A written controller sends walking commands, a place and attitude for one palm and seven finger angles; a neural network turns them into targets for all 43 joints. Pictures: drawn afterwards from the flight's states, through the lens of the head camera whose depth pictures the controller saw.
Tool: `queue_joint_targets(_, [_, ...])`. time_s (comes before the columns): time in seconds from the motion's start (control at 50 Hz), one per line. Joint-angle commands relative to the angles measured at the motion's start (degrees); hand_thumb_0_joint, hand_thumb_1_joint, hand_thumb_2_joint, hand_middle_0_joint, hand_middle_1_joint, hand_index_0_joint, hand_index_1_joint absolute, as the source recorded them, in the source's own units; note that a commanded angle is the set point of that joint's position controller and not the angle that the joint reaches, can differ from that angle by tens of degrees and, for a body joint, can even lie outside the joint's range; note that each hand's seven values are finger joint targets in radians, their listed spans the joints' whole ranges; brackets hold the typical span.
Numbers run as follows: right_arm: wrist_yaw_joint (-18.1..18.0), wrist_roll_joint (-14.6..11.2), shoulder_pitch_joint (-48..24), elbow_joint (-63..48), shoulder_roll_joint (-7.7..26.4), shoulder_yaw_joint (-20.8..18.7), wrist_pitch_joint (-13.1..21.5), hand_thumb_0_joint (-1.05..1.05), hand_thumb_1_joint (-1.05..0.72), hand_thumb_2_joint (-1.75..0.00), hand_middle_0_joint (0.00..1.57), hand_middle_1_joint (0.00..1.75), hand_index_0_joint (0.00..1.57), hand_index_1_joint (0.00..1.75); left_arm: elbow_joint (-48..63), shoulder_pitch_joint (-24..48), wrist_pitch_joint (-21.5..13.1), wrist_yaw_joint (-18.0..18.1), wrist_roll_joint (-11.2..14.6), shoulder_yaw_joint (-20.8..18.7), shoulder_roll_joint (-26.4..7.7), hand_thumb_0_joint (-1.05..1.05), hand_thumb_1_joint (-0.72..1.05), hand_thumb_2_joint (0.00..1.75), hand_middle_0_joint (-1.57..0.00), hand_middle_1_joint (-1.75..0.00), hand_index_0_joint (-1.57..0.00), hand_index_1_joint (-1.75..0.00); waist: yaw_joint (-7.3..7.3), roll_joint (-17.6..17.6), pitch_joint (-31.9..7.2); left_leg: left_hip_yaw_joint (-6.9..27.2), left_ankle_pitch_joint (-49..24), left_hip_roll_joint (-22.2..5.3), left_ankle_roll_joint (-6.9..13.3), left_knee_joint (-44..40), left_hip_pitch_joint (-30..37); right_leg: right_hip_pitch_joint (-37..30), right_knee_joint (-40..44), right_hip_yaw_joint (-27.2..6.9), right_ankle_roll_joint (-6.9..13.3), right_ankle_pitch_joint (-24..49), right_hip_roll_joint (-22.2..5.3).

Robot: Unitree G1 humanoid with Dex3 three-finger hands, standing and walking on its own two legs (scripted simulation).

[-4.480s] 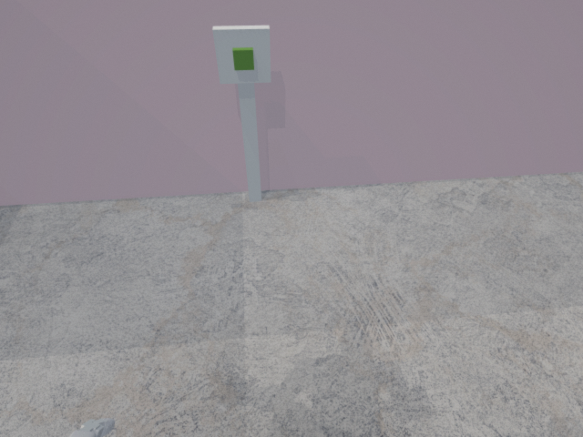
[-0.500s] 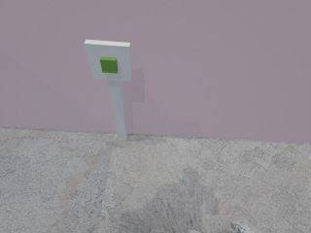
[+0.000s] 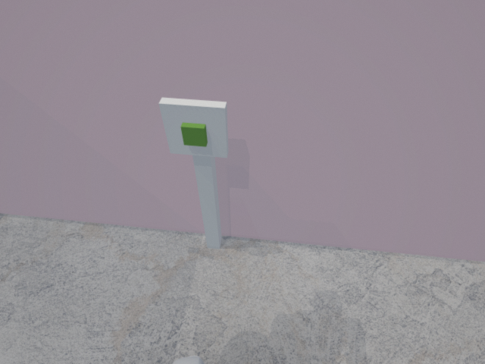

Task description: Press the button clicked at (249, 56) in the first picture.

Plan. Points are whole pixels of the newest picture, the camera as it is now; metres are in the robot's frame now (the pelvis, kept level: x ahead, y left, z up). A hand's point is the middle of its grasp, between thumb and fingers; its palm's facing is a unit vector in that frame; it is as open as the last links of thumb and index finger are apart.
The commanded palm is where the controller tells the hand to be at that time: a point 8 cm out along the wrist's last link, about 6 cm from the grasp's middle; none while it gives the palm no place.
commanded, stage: take the last steps up to it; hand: left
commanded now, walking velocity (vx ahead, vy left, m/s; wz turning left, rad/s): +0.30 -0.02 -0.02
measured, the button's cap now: (194, 134) +0.70 +0.20 -0.06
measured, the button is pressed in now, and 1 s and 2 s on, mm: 0 0 0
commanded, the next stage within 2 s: come to a stop and stand still in 0.42 s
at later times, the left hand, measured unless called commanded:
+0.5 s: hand (162, 303) +0.26 +0.20 -0.16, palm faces -0.05 -0.97 -0.22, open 7.4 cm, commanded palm none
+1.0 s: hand (160, 313) +0.25 +0.20 -0.18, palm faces +0.01 -0.97 -0.24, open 7.3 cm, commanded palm none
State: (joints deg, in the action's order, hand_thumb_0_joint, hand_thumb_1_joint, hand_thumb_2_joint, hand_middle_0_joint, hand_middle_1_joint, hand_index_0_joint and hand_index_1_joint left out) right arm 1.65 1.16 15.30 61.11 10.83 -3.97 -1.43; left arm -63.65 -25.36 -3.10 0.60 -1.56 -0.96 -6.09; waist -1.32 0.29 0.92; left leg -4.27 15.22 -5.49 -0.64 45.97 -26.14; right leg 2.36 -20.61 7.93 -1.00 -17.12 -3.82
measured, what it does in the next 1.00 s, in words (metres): walks ahead: left foot, then right foot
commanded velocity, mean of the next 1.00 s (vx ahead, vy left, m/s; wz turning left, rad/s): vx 0.02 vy -0.02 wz -0.01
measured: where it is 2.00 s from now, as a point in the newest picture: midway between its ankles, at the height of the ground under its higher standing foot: outside the picture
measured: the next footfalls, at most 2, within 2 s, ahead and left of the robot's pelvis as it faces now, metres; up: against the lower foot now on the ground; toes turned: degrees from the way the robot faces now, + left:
left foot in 0.10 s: +0.13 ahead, +0.15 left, +0.00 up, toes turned +8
right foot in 0.52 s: +0.27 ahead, -0.10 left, +0.00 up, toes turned -11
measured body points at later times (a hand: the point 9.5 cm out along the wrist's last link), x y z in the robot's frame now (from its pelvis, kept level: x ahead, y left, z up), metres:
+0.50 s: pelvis +0.15 +0.02 -0.01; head +0.16 +0.00 +0.44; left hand +0.27 +0.25 -0.14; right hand +0.08 -0.18 -0.18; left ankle +0.09 +0.14 -0.74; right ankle +0.22 -0.10 -0.74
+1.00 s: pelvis +0.19 +0.01 -0.01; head +0.22 +0.01 +0.44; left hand +0.25 +0.25 -0.16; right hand +0.26 -0.23 -0.16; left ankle +0.23 +0.13 -0.74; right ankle +0.16 -0.10 -0.71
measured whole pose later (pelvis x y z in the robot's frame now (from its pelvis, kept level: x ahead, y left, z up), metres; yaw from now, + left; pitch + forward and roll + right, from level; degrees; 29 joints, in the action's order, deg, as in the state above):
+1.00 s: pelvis +0.19 +0.01 -0.01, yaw -3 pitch -1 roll +0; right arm -2.1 1.3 8.2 58.4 9.1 -2.5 -0.9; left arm -59.1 -11.0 2.6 1.9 -0.4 -3.1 -11.0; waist -0.5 -0.5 5.2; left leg -5.9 12.3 -2.8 0.4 28.9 -15.0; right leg 18.5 -48.0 2.4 -1.0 -28.6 -1.4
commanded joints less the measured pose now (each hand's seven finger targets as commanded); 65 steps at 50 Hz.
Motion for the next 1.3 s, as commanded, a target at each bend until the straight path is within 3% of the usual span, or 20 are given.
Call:
queue_joint_targets(0.0, [0.1, -0.1, -6.3, -5.3, 0.2, 0.5, 3.3, 0.0, -0.9, -0.9, 0.2, 0.3, 0.2, 0.3, -0.1, -3.2, -0.5, 0.5, -0.2, -3.0, -10.7, 0.0, 0.9, 0.9, -0.2, -0.3, -0.2, -0.3, -1.18, -9.5, 5.9, -4.2, 1.3, 1.8, 0.6, -10.6, 3.3, 5.2, 6.5, -8.5, 7.7, 5.2, -12.2])
queue_joint_targets(0.04, [-0.7, 0.1, 1.4, -2.6, 1.5, 0.3, 4.1, 0.0, -0.9, -0.9, 0.2, 0.3, 0.2, 0.3, -0.3, -1.6, 0.0, 0.5, 0.2, -3.0, -9.8, 0.0, 0.9, 0.9, -0.2, -0.3, -0.2, -0.3, 2.68, -5.4, 4.1, -5.8, -2.1, 3.2, 1.0, -18.0, 17.7, 12.3, -1.4, -5.5, 5.7, 5.6, -9.2])
queue_joint_targets(0.06, [-1.4, 0.3, 9.0, -0.1, 5.4, -0.6, 4.7, 0.0, -0.9, -0.9, 0.2, 0.3, 0.2, 0.3, 0.1, -1.8, 0.1, 0.2, 0.4, -2.6, -7.5, 0.0, 0.9, 0.9, -0.2, -0.3, -0.2, -0.3, 5.79, 3.6, -0.4, 1.6, 0.2, -1.9, 2.8, -21.8, 28.6, 17.6, -14.6, -2.4, 3.6, 6.2, -5.4])
queue_joint_targets(0.08, [-2.2, 0.8, 16.0, 1.6, 11.6, -2.1, 4.9, 0.0, -0.9, -0.9, 0.2, 0.3, 0.2, 0.3, 1.6, -1.9, 0.2, -0.1, 0.8, -2.1, -4.1, 0.0, 0.9, 0.9, -0.2, -0.3, -0.2, -0.3, 7.35, 17.7, -4.7, 20.8, 2.1, -16.6, 7.8, -28.4, 35.7, 28.2, -30.7, 2.7, 0.9, -10.4, 0.8])
queue_joint_targets(0.1, [-2.6, 0.5, 18.9, 2.3, 13.3, -2.1, 4.2, 0.0, -0.9, -0.9, 0.2, 0.3, 0.2, 0.3, 4.1, 2.2, 0.5, 0.0, 0.3, -2.0, -5.5, 0.0, 0.9, 0.9, -0.2, -0.3, -0.2, -0.3, 8.54, 17.8, -4.5, 27.3, 8.2, -20.8, 11.2, -32.9, 33.8, 32.5, -41.4, -2.4, 1.8, -17.7, 1.5])
queue_joint_targets(0.22, [-3.5, 0.2, 5.5, 0.0, 3.2, 0.8, 5.8, 0.0, -0.9, -0.9, 0.2, 0.3, 0.2, 0.3, 1.9, 4.2, 1.7, -1.2, 0.0, -2.4, -3.1, 0.0, 0.9, 0.9, -0.2, -0.3, -0.2, -0.3, 1.46, 7.3, 3.6, 6.6, -6.6, -12.7, 8.9, -35.7, 14.9, 27.1, -40.0, -5.3, 1.0, -1.7, -4.2])
queue_joint_targets(0.4, [-3.0, 0.7, 6.7, 1.5, 4.7, -0.4, 4.5, 0.0, -0.9, -0.9, 0.2, 0.3, 0.2, 0.3, 6.5, 13.7, 2.2, -1.2, 0.1, -2.6, -4.4, 0.0, 0.9, 0.9, -0.2, -0.3, -0.2, -0.3, 2.07, 6.0, 6.5, 3.3, -7.1, -12.2, 9.2, -32.9, 15.3, 21.1, -18.3, -1.6, 0.4, 2.3, -1.7])
queue_joint_targets(0.46, [-2.9, 0.5, 6.3, 2.0, 3.9, -0.1, 4.1, 0.0, -0.9, -0.9, 0.2, 0.3, 0.2, 0.3, 4.2, 7.0, 1.2, -1.0, -0.1, -3.2, -6.7, 0.0, 0.9, 0.9, -0.2, -0.3, -0.2, -0.3, -1.44, 0.8, 2.8, -0.4, -6.8, -7.9, 5.6, -20.6, 12.4, 6.4, -7.4, -0.1, 1.3, 7.4, 0.6])
queue_joint_targets(0.5, [-2.2, -0.4, 7.9, 0.2, -1.0, 1.0, 4.1, 0.0, -0.9, -0.9, 0.2, 0.3, 0.2, 0.3, 1.7, -1.9, -0.1, -0.1, -0.1, -4.8, -15.8, 0.0, 0.9, 0.9, -0.2, -0.3, -0.2, -0.3, -3.56, -19.3, -3.2, -7.1, 15.9, 2.9, 0.8, 6.7, -4.1, -9.3, 2.1, -24.9, 9.3, 17.2, -18.5])
queue_joint_targets(0.58, [-3.3, -0.7, 5.9, 1.6, -1.4, 1.6, 1.9, 0.0, -0.9, -0.9, 0.2, 0.3, 0.2, 0.3, 5.6, 13.4, 0.7, 1.5, 0.4, -2.6, -10.2, 0.0, 0.9, 0.9, -0.2, -0.3, -0.2, -0.3, 1.51, -5.0, 0.6, 3.7, 13.7, -1.1, -0.6, 9.3, 5.2, 11.3, 4.1, -15.3, 12.5, 29.0, -16.5])
queue_joint_targets(0.72, [-3.5, -0.6, 6.8, 1.0, -1.0, 1.0, 0.1, 0.0, -0.9, -0.9, 0.2, 0.3, 0.2, 0.3, 5.9, 13.9, 3.2, 2.1, 0.7, -3.7, -11.0, 0.0, 0.9, 0.9, -0.2, -0.3, -0.2, -0.3, 2.14, -6.9, -1.6, -0.6, -0.4, 2.1, -1.7, -13.6, 12.6, 10.2, -3.9, -9.0, 9.3, 32.9, -11.7])
queue_joint_targets(0.8, [-3.6, -0.1, 2.9, -2.5, 6.4, -0.2, 0.9, 0.0, -0.9, -0.9, 0.2, 0.3, 0.2, 0.3, 8.2, 13.3, 4.8, 1.7, 1.1, -3.1, -7.6, 0.0, 0.9, 0.9, -0.2, -0.3, -0.2, -0.3, 1.64, 14.1, -1.3, 12.8, -36.0, -13.0, 7.1, -26.5, 13.8, 14.9, -19.0, -1.1, 0.3, 2.3, 0.2])
queue_joint_targets(0.9, [-4.4, 0.5, -3.4, -4.6, 7.5, -0.5, 1.1, 0.0, -0.9, -0.9, 0.2, 0.3, 0.2, 0.3, 7.4, 12.2, 4.8, 1.2, 0.8, -2.9, -7.0, 0.0, 0.9, 0.9, -0.2, -0.3, -0.2, -0.3, 1.28, 8.1, -2.4, 10.0, -41.9, -12.6, 11.7, -23.6, 20.8, 21.8, -31.5, -7.3, 0.1, -13.4, 1.7])
queue_joint_targets(1.0, [-3.7, 0.0, -3.2, -4.2, 8.3, -1.0, 0.9, 0.0, -0.9, -0.9, 0.2, 0.3, 0.2, 0.3, 6.6, 9.5, 4.2, 1.2, 0.8, -2.2, -7.2, 0.0, 0.9, 0.9, -0.2, -0.3, -0.2, -0.3, 1.66, 8.2, -5.3, 7.8, -35.2, -10.0, 9.0, -22.6, 22.0, 13.4, -13.8, -4.6, -0.2, -4.7, 2.0])
queue_joint_targets(1.02, [-3.7, -1.7, -6.5, -7.3, 11.2, -1.5, 1.8, 0.0, -0.9, -0.9, 0.2, 0.3, 0.2, 0.3, 5.1, 2.8, 2.9, 3.0, 0.8, -1.3, -8.9, 0.0, 0.9, 0.9, -0.2, -0.3, -0.2, -0.3, -1.44, 2.9, -8.7, 6.6, -37.8, -9.7, 4.8, -8.0, 21.8, 13.8, -1.7, -11.9, 0.8, 5.9, -1.5])
queue_joint_targets(1.04, [-2.3, -1.2, -4.2, -10.3, 5.1, -0.5, 1.6, 0.0, -0.9, -0.9, 0.2, 0.3, 0.2, 0.3, 9.5, 6.2, 2.2, 2.9, -0.2, -2.2, -12.9, 0.0, 0.9, 0.9, -0.2, -0.3, -0.2, -0.3, 0.47, -11.9, -4.6, 0.7, -4.8, -0.3, 1.9, -5.2, 6.3, 9.9, 0.8, -18.4, 2.7, 18.5, -7.6])
queue_joint_targets(1.1, [-1.6, -0.6, -2.7, -11.0, 1.9, 0.7, 0.7, 0.0, -0.9, -0.9, 0.2, 0.3, 0.2, 0.3, 11.5, 8.9, 0.8, 2.8, -0.3, -2.0, -13.2, 0.0, 0.9, 0.9, -0.2, -0.3, -0.2, -0.3, 2.5, -6.7, -6.3, 1.4, 9.4, 3.9, 1.0, 1.0, 2.9, 4.9, -5.0, -17.7, 10.5, 33.4, -8.7])
queue_joint_targets(1.16, [-2.0, -0.8, 0.6, -10.0, 2.0, 1.2, 0.9, 0.0, -0.9, -0.9, 0.2, 0.3, 0.2, 0.3, 12.3, 11.3, 1.4, 2.9, 0.3, -1.2, -11.4, 0.0, 0.9, 0.9, -0.2, -0.3, -0.2, -0.3, 4.47, -9.3, -0.8, 1.5, 0.8, 3.4, 1.4, -12.5, 13.6, 16.5, -6.3, -13.2, 7.8, 18.4, -6.8])
queue_joint_targets(1.22, [-2.0, 0.2, 0.3, -8.8, 5.5, 1.4, 1.4, 0.0, -0.9, -0.9, 0.2, 0.3, 0.2, 0.3, 11.9, 8.7, 3.4, 2.5, 0.6, -0.9, -9.4, 0.0, 0.9, 0.9, -0.2, -0.3, -0.2, -0.3, 1.93, 11.5, 7.3, 13.5, 5.1, -4.4, 5.8, -26.1, 5.9, 18.8, -9.3, -7.2, 2.8, -10.3, 2.3])
queue_joint_targets(1.28, [-2.1, 0.0, -2.1, -9.4, 5.1, 1.8, 1.0, 0.0, -0.9, -0.9, 0.2, 0.3, 0.2, 0.3, 9.7, 5.3, 2.9, 1.8, 0.4, -0.2, -8.8, 0.0, 0.9, 0.9, -0.2, -0.3, -0.2, -0.3, 0.2, -0.4, 8.8, 10.5, 16.2, -0.7, 4.3, -27.1, 0.2, 15.0, -3.3, -10.5, 3.5, -11.3, 1.1])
